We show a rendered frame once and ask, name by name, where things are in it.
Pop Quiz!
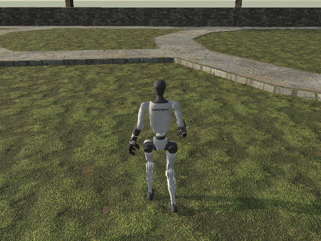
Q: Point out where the right robot hand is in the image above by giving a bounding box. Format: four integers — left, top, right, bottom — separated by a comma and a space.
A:
175, 131, 187, 139

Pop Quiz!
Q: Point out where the left robot upper arm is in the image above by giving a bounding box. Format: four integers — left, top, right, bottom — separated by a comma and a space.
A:
136, 101, 150, 130

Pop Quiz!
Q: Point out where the left robot hand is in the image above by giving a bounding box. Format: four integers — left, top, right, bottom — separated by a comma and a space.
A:
128, 142, 139, 155

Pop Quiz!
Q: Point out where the robot left forearm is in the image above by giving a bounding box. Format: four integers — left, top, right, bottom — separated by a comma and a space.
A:
129, 123, 141, 145

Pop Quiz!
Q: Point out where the robot right foot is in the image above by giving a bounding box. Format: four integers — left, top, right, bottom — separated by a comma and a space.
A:
168, 201, 178, 213

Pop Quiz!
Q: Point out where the robot right forearm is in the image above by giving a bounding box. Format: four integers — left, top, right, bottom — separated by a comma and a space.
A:
179, 120, 187, 134

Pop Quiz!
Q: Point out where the right robot upper arm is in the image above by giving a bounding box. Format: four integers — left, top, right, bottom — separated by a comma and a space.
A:
171, 101, 184, 127

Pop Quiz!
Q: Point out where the left robot shin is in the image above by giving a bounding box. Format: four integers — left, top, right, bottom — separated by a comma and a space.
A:
146, 162, 153, 194

